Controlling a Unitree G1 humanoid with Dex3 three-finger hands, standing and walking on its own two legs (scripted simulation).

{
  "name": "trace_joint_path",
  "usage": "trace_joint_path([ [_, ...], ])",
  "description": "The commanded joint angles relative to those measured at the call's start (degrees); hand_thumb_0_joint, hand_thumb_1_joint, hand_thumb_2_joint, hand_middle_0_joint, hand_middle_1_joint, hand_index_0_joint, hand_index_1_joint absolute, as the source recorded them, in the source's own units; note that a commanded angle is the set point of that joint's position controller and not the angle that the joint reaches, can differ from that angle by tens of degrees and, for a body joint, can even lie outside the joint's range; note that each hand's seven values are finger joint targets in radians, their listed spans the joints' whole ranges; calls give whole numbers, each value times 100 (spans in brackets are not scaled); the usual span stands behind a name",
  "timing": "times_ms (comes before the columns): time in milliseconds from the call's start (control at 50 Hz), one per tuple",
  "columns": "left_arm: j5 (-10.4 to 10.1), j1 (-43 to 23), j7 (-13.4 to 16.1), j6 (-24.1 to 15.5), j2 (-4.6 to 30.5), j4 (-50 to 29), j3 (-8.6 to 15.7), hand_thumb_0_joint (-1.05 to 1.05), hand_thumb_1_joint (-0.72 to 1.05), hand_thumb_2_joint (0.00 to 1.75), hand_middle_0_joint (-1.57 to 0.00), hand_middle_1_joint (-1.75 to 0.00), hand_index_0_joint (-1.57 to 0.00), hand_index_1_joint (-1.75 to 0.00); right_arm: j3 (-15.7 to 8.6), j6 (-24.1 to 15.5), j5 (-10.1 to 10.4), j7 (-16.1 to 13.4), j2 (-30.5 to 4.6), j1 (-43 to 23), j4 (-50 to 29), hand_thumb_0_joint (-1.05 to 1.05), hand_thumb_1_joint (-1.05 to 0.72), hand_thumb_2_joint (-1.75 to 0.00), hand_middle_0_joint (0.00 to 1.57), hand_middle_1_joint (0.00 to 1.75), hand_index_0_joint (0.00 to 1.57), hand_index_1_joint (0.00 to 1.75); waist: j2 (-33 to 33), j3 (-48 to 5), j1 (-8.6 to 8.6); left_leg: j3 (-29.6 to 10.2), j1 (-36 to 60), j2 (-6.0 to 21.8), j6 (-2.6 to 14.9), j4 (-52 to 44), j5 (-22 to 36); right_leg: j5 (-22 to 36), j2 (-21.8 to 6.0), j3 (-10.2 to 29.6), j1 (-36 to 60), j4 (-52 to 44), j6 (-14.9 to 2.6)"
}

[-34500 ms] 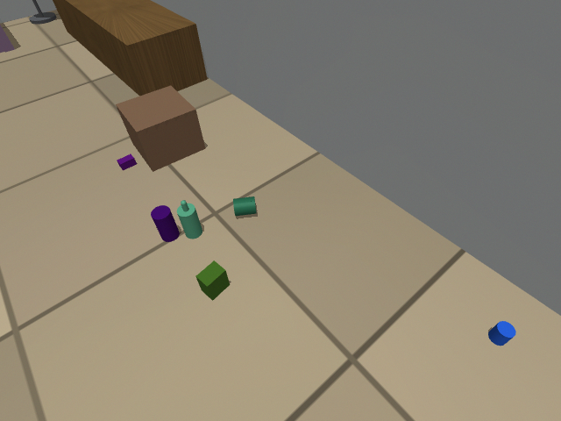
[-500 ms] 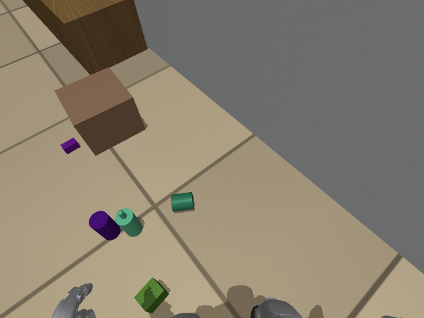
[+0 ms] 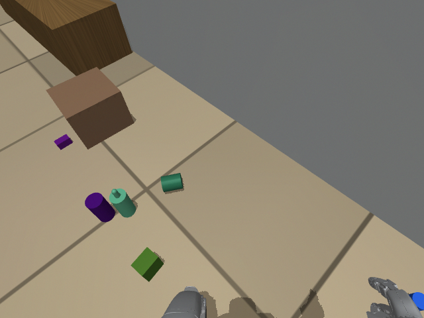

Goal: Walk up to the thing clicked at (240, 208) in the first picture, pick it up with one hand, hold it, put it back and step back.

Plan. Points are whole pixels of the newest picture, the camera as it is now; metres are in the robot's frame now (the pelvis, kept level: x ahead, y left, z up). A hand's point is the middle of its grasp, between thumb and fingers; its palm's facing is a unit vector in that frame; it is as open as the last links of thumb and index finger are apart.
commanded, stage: step back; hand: left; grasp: from above
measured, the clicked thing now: (172, 182) +0.81 +0.28 -0.71
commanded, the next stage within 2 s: stand in 1.74 s
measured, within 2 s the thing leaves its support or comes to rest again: neither
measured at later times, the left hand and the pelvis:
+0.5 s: hand out of the picture -0.05 +0.26 -0.13, palm faces +0.07 -0.92 -0.39, open 7.4 cm; pelvis -0.16 -0.02 +0.01, yaw +4 degrees
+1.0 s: hand out of the picture -0.24 +0.25 -0.13, palm faces +0.12 -0.90 -0.41, open 7.4 cm; pelvis -0.26 -0.03 +0.01, yaw +7 degrees
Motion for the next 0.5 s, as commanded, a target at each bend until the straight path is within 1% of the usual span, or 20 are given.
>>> trace_joint_path([
  [0,30,-907,246,-220,1838,-903,434,0,90,90,-20,-30,-20,-30,-402,-115,72,-96,-1228,301,-378,0,-90,-90,20,30,20,30,-875,-320,-271,-956,86,-707,-24,2738,-905,1001,-2082,2063,-1493,-2066,-1378],
  [20,59,-1101,252,-220,1588,-914,396,0,90,90,-20,-30,-20,-30,-352,-150,111,-99,-1104,536,-229,0,-90,-90,20,30,20,30,-872,-448,-392,-718,142,-838,4,2638,-696,1659,-1648,1316,-1174,-1763,-1094],
  [40,77,-1052,254,-226,1528,-937,405,0,90,90,-20,-30,-20,-30,-313,-179,102,-107,-1059,628,-228,0,-90,-90,20,30,20,30,-1090,-588,-332,-560,250,-827,-35,2702,-671,1974,-1533,1095,-1003,-1589,-1041],
  [60,102,-862,267,-231,1544,-959,399,0,90,90,-20,-30,-20,-30,-285,-201,81,-109,-1072,636,-249,0,-90,-90,20,30,20,30,-1201,-700,-196,-476,245,-697,-51,2427,-773,2299,-1531,1042,-657,-1459,-1045],
  [80,86,-657,266,-215,1458,-910,369,0,90,90,-20,-30,-20,-30,-253,-200,56,-104,-1027,606,-231,0,-90,-90,20,30,20,30,-1135,-732,-67,-381,161,-722,-76,2155,-839,2528,-1434,886,-339,-1335,-1006],
  [120,99,-286,309,-174,1437,-832,359,0,90,90,-20,-30,-20,-30,-212,-206,25,-101,-889,456,-320,0,-90,-90,20,30,20,30,-1305,-850,175,-203,-97,-611,-104,1281,-1078,2949,-1524,994,543,-1145,-1044],
  [140,86,-219,331,-159,1471,-845,368,0,90,90,-20,-30,-20,-30,-207,-224,7,-102,-877,426,-354,0,-90,-90,20,30,20,30,-1404,-920,216,-92,-6,-457,-91,819,-1149,3176,-1654,1078,738,-1084,-1074],
  [180,21,-226,333,-116,1468,-869,349,0,90,90,-20,-30,-20,-30,-215,-260,-11,-87,-852,611,-270,0,-90,-90,20,30,20,30,-1499,-1212,187,156,362,-342,-17,-291,-1023,3523,-1657,1109,1088,-769,-1027],
  [220,-73,-487,300,-40,1492,-940,304,0,90,90,-20,-30,-20,-30,-263,-280,-43,-77,-869,1108,-20,0,-90,-90,20,30,20,30,-1342,-1445,-70,519,1249,-376,63,-1744,140,3410,-1540,928,776,-284,-866],
  [240,-80,-450,287,-8,1368,-980,231,0,90,90,-20,-30,-20,-30,-322,-295,-65,-85,-1008,1121,5,0,-90,-90,20,30,20,30,-1044,-1456,-66,170,1631,-194,162,-2093,914,2950,-1383,837,347,-93,-601],
  [260,-102,-334,260,-2,1204,-991,175,0,90,90,-20,-30,-20,-30,-425,-298,-125,-85,-1379,1052,-20,0,-90,-90,20,30,20,30,-160,-1535,-13,-1212,2125,798,542,-2114,1683,1781,-872,518,-608,475,-301],
  [280,-168,-655,294,-11,1219,-1084,185,0,90,90,-20,-30,-20,-30,-513,-249,-49,-13,-2053,660,-161,0,-90,-90,20,30,20,30,978,-1373,-131,-2246,1565,1809,1459,-2250,2357,-638,76,-233,-1013,1359,-48],
  [300,-85,-985,351,-3,1340,-1024,284,0,90,90,-20,-30,-20,-30,-529,-282,-108,-21,-2092,639,-201,0,-90,-90,20,30,20,30,967,-1138,-392,-2857,832,2199,1927,-2441,2532,-1485,87,461,-879,2510,9],
  [320,-111,-978,334,31,1330,-947,289,0,90,90,-20,-30,-20,-30,-454,-323,-112,-62,-1796,550,-170,0,-90,-90,20,30,20,30,333,-1070,-265,-2150,912,1904,1776,-2149,2981,-1326,157,856,-952,2985,-52],
  [340,-197,-709,318,41,1223,-835,267,0,90,90,-20,-30,-20,-30,-341,-313,-131,-90,-1575,315,-194,0,-90,-90,20,30,20,30,146,-1120,-50,-1528,1158,1504,1552,-1921,3221,-1074,279,997,-1144,3194,-116],
  [360,-207,-496,305,40,1230,-699,266,0,90,90,-20,-30,-20,-30,-312,-294,-149,-101,-1486,188,-219,0,-90,-90,20,30,20,30,260,-1036,70,-1141,1110,1308,1390,-1832,3060,-826,296,897,-1142,3327,-132],
  [400,-176,-233,272,-20,1209,-578,256,0,90,90,-20,-30,-20,-30,-270,-271,-123,-90,-1299,30,-265,0,-90,-90,20,30,20,30,548,-981,127,-986,1329,1242,1411,-1738,2942,-740,186,570,-1078,2722,12],
  [440,-113,-357,247,-85,1097,-609,217,0,90,90,-20,-30,-20,-30,-284,-228,-168,-73,-1234,297,-271,0,-90,-90,20,30,20,30,687,-1039,-98,-1017,1867,1246,1479,-1584,2958,-852,71,338,-1098,1684,139],
  [460,-98,-430,237,-131,1084,-616,218,0,90,90,-20,-30,-20,-30,-294,-225,-166,-72,-1249,480,-223,0,-90,-90,20,30,20,30,711,-1177,-209,-1042,2216,1244,1463,-1477,2940,-833,2,237,-1094,1072,146],
  [480,-84,-378,225,-171,1075,-565,205,0,90,90,-20,-30,-20,-30,-306,-215,-142,-60,-1313,542,-212,0,-90,-90,20,30,20,30,757,-1329,-223,-1004,2343,1204,1396,-1397,2795,-708,-38,121,-898,500,109],
])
